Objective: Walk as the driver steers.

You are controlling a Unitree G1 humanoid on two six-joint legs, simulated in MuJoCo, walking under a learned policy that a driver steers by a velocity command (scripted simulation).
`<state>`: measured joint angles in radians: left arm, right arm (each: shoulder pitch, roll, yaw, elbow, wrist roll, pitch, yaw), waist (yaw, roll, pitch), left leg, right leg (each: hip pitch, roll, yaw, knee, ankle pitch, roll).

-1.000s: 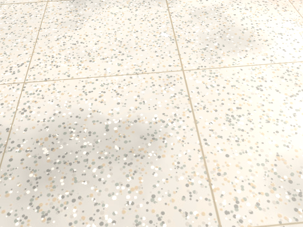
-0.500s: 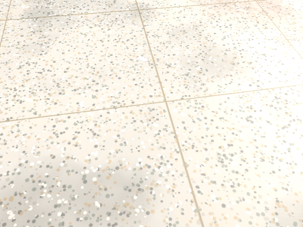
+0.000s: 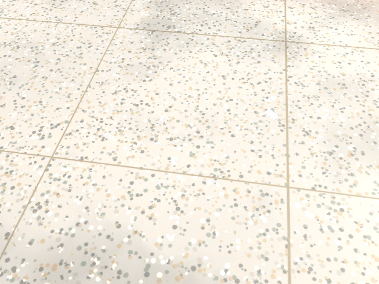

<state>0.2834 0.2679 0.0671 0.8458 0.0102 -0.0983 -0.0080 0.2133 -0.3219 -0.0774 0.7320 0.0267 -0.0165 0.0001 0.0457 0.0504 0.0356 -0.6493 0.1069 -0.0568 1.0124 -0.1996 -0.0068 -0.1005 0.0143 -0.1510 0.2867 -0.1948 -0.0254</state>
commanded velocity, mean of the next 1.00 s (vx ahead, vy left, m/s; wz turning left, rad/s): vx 0.50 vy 0.00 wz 0.44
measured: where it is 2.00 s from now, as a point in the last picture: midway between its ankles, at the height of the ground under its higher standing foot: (139, 141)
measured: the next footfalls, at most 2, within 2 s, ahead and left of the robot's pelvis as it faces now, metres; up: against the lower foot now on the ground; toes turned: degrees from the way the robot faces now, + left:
left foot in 0.24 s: +0.29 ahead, +0.16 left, +0.00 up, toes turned +12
right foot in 0.76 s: +0.63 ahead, +0.06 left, +0.00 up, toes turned +26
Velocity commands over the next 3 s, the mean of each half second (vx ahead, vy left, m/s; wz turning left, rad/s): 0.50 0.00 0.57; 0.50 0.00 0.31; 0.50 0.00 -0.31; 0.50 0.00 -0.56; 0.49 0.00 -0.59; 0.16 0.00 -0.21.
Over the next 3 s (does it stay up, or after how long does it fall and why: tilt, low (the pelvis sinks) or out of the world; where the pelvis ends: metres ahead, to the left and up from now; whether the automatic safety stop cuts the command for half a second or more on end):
stays up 1.47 0.20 -0.01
